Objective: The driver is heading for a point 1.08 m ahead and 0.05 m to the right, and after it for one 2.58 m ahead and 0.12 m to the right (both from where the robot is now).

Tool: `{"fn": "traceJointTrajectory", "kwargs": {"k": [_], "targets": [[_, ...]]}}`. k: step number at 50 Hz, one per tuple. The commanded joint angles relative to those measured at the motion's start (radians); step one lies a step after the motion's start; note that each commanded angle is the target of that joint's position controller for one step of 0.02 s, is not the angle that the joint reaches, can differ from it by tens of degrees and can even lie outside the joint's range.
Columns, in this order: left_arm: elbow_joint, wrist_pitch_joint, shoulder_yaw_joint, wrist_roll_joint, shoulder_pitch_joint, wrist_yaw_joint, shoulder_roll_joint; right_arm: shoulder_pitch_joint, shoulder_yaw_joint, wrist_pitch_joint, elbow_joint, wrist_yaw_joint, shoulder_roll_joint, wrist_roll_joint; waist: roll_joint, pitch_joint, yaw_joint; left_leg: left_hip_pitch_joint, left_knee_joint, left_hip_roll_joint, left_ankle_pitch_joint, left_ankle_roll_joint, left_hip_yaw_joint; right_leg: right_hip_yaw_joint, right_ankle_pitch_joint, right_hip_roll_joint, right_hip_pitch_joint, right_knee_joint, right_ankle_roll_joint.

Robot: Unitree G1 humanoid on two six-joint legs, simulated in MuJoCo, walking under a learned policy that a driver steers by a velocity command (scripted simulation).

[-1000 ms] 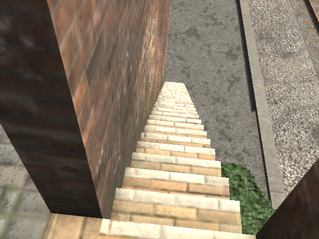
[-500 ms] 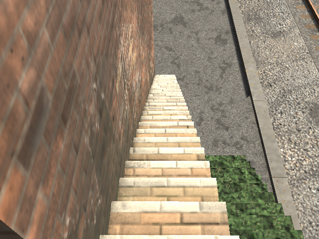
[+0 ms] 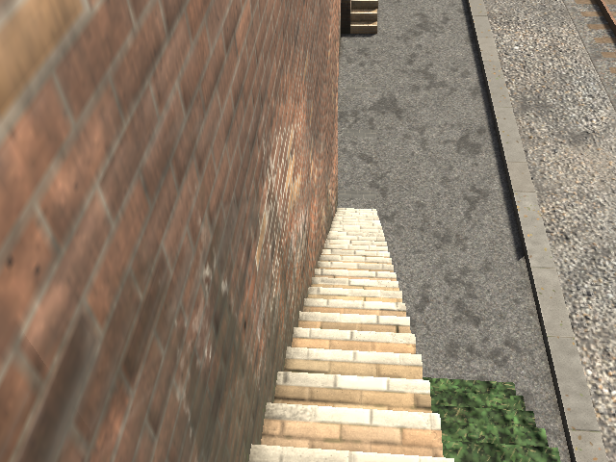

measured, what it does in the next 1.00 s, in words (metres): goes down: left foot 0.19 m lower, then right foot 0.20 m lower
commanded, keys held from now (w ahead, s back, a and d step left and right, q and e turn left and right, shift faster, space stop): w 1.00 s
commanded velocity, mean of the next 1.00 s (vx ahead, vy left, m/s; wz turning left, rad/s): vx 0.50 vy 0.00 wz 0.00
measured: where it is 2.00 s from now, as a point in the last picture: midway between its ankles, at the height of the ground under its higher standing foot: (360, 437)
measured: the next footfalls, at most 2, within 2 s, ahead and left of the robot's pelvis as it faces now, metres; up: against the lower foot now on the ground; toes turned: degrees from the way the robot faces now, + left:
left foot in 0.24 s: +0.20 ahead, +0.16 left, -0.19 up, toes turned +2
right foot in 0.66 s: +0.45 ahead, -0.17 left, -0.39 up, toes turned -3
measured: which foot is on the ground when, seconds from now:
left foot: up 0.00-0.22, down 0.24-0.68, up 0.70-1.00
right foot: down 0.00-0.22, up 0.24-0.64, down 0.66-1.00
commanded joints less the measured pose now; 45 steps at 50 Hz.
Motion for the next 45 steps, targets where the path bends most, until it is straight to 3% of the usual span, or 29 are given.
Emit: {"fn": "traceJointTrajectory", "kwargs": {"k": [1,4,6,7,8,10,11,12,13,14,16,17,18,19,21,25,26,27,28,30,31,32,33,34,35,37,40,41,45], "targets": [[0.039,-0.030,0.039,0.000,0.207,0.019,0.159,-0.292,-0.020,-0.043,-0.135,-0.011,-0.095,0.008,-0.128,0.148,0.102,-0.501,-0.157,0.028,0.039,0.008,-0.098,0.349,0.435,-0.323,0.306,-0.035,-0.159],[-0.009,-0.039,0.030,0.038,0.008,0.008,0.143,-0.292,-0.001,-0.059,-0.148,0.007,-0.068,0.021,-0.062,0.170,0.039,-0.165,-0.413,0.028,0.381,-0.014,0.010,0.234,0.237,-0.231,-0.063,0.012,-0.122],[-0.023,-0.035,0.009,0.010,-0.032,0.002,0.100,-0.203,0.028,-0.072,-0.136,0.039,0.012,0.024,0.010,0.092,0.015,0.295,-0.466,-0.006,0.651,-0.026,0.086,0.155,0.134,-0.189,-0.367,0.055,-0.075],[-0.011,-0.023,0.001,0.016,-0.049,0.015,0.080,-0.102,0.026,-0.062,-0.113,0.020,0.026,0.041,-0.085,0.060,-0.006,0.425,-0.379,0.002,0.676,-0.023,0.069,0.151,0.129,-0.183,-0.429,0.138,-0.067],[-0.033,-0.002,-0.002,0.050,-0.110,0.019,0.067,0.049,-0.006,-0.052,-0.043,0.017,-0.048,0.068,-0.095,0.054,-0.074,0.450,-0.399,-0.004,0.600,-0.016,0.054,0.135,0.222,-0.151,-0.329,0.257,-0.023],[-0.027,0.044,0.011,0.061,-0.166,0.017,0.110,0.387,-0.038,-0.042,0.044,-0.002,-0.112,0.041,-0.064,-0.094,-0.237,0.737,-0.486,-0.006,0.694,0.013,0.124,0.039,0.566,-0.098,-0.275,0.823,0.028],[-0.013,0.072,0.035,0.042,-0.292,0.018,0.137,0.632,-0.070,-0.048,0.102,-0.020,-0.198,0.036,-0.004,-0.053,-0.374,0.964,-0.578,0.091,0.651,0.064,0.002,0.028,0.120,0.028,-0.555,1.345,0.068],[-0.025,0.096,0.031,0.045,-0.322,0.029,0.107,0.496,-0.059,-0.068,0.006,-0.002,-0.189,0.004,0.022,0.091,-0.353,0.778,-0.808,0.203,0.570,0.086,-0.096,0.045,-0.399,0.092,-0.615,1.589,0.055],[-0.051,0.100,0.024,0.036,-0.283,0.013,0.059,0.394,-0.023,-0.088,-0.018,0.029,-0.194,-0.009,0.057,0.079,-0.214,0.845,-0.414,0.196,0.925,-0.012,-0.040,0.177,-0.453,0.097,-0.809,1.668,0.028],[-0.067,0.091,0.007,0.016,0.039,0.002,-0.017,0.371,-0.009,-0.112,-0.003,0.045,-0.202,0.017,0.191,-0.064,0.008,0.933,-0.253,0.352,1.236,0.054,-0.219,0.221,-0.313,0.021,-0.883,1.533,0.026],[-0.007,0.121,0.012,0.117,-0.062,-0.006,0.078,0.359,-0.019,-0.140,0.005,0.037,-0.190,0.059,0.044,0.029,-0.030,0.669,-0.334,0.390,0.550,0.173,-0.284,0.241,-0.183,-0.031,-0.959,1.476,0.019],[-0.002,0.121,0.017,0.125,-0.051,-0.008,0.101,0.308,0.007,-0.160,-0.001,0.033,-0.127,0.033,-0.051,0.006,0.002,0.580,-0.328,0.330,0.428,0.064,-0.197,0.288,0.062,-0.050,-0.916,1.273,0.000],[-0.040,0.128,0.026,0.100,-0.111,0.000,0.085,0.320,-0.008,-0.177,0.022,0.003,-0.194,0.050,0.252,0.091,-0.034,0.439,-0.380,0.507,0.543,0.184,-0.402,0.332,0.125,-0.102,-0.944,1.087,0.008],[-0.089,0.135,0.030,0.075,-0.248,0.001,0.122,0.225,0.018,-0.177,0.011,-0.014,-0.114,0.069,0.041,0.236,0.002,0.152,-0.444,0.383,0.467,0.112,-0.214,0.325,0.329,-0.124,-0.766,0.714,0.051],[-0.003,0.178,0.005,0.045,-0.119,-0.003,-0.018,0.209,0.026,-0.177,0.033,-0.036,-0.158,0.068,0.126,0.182,0.068,-0.021,-0.365,0.299,0.356,0.095,-0.131,0.247,0.484,-0.066,-0.461,0.756,0.086],[-0.135,0.143,0.005,0.059,-0.330,-0.049,0.011,0.284,0.024,-0.206,0.081,-0.100,-0.095,0.131,-0.002,0.172,0.029,0.009,-0.213,0.171,-0.322,-0.006,-0.044,0.274,1.125,-0.077,-0.450,0.297,0.062],[-0.135,0.142,0.003,0.058,-0.347,-0.058,-0.007,0.287,0.026,-0.197,0.087,-0.108,-0.099,0.115,0.019,0.157,0.003,-0.007,-0.203,0.167,-0.400,-0.004,-0.032,0.235,1.101,-0.076,-0.393,0.265,0.055],[-0.162,0.130,-0.009,0.030,-0.452,-0.049,0.012,0.262,0.024,-0.180,0.062,-0.067,-0.090,0.056,0.252,0.151,-0.090,0.043,-0.206,0.108,-0.582,0.061,0.010,0.147,1.018,-0.071,-0.416,0.133,0.078],[-0.164,0.112,0.003,0.018,-0.493,-0.041,0.044,0.272,0.020,-0.151,0.054,-0.049,-0.084,0.030,0.308,0.190,-0.129,0.064,-0.152,0.098,-0.503,0.078,-0.005,0.110,0.903,-0.076,-0.419,0.081,0.085],[-0.115,0.101,0.013,0.032,-0.382,-0.048,0.053,0.300,-0.004,-0.114,0.062,-0.047,-0.111,0.027,0.316,0.161,-0.094,-0.026,-0.015,0.152,-0.283,0.067,-0.005,0.090,0.908,-0.110,-0.207,0.184,0.080],[-0.064,0.094,0.020,0.047,-0.216,-0.051,0.079,0.252,-0.016,-0.110,0.047,-0.041,-0.137,0.025,0.217,0.101,-0.008,-0.003,0.151,0.142,-0.192,0.063,0.028,0.073,0.856,-0.115,-0.074,0.164,0.059],[-0.045,0.079,0.020,0.015,-0.092,-0.061,0.080,0.257,-0.030,-0.097,0.032,-0.041,-0.162,0.003,0.125,0.136,0.044,0.108,0.244,0.123,-0.133,0.088,0.013,0.123,0.710,-0.191,-0.059,-0.212,0.037],[0.017,0.066,0.024,0.048,-0.019,-0.071,0.094,0.297,-0.050,-0.086,0.056,-0.054,-0.183,0.013,0.018,0.116,0.056,0.032,0.432,0.088,-0.066,0.110,0.011,0.085,0.680,-0.172,0.114,-0.245,0.043],[0.037,0.062,0.027,0.057,0.027,-0.068,0.126,0.327,-0.055,-0.080,0.065,-0.052,-0.140,0.022,-0.175,0.079,0.070,-0.012,0.851,-0.054,-0.477,0.096,0.073,0.123,0.931,-0.206,0.150,-0.255,0.025],[0.050,0.040,0.023,0.068,0.057,-0.086,0.205,0.394,-0.043,-0.081,0.013,-0.039,-0.051,0.059,-0.430,-0.020,-0.040,-0.417,1.251,-0.149,-0.959,0.031,0.084,0.166,1.702,-0.327,0.423,0.271,0.001],[0.027,0.048,0.052,0.021,0.102,-0.081,0.249,0.295,-0.028,-0.087,-0.056,-0.050,-0.107,0.094,-0.380,-0.257,0.069,-0.569,1.337,-0.130,-0.711,0.031,-0.004,0.373,1.111,-0.489,0.410,0.178,-0.107],[0.001,0.066,0.000,0.073,-0.083,-0.044,0.116,0.188,-0.022,-0.007,-0.034,-0.045,-0.097,0.038,-0.270,0.000,-0.028,-0.433,1.091,-0.086,-0.409,-0.005,-0.026,0.513,0.273,-0.440,-0.113,-0.079,-0.175],[0.001,0.041,-0.029,0.064,-0.184,-0.039,0.038,0.174,-0.019,-0.005,-0.029,-0.035,-0.067,0.027,-0.240,0.090,-0.075,-0.448,0.843,-0.097,-0.169,-0.009,-0.135,0.415,0.190,-0.337,-0.231,-0.016,-0.096],[0.078,-0.018,-0.043,0.006,-0.140,-0.027,0.051,0.090,-0.009,0.001,-0.042,-0.010,-0.019,-0.013,-0.126,0.138,-0.091,-0.371,0.386,-0.112,0.054,-0.052,-0.095,0.395,0.282,-0.335,-0.350,-0.088,-0.081]]}}
Keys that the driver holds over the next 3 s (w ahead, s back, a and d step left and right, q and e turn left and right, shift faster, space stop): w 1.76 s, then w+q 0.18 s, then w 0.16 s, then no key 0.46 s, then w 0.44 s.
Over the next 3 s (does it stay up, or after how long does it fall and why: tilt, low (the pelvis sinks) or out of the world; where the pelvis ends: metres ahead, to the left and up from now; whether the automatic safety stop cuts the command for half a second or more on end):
stays up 1.13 -0.09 -0.96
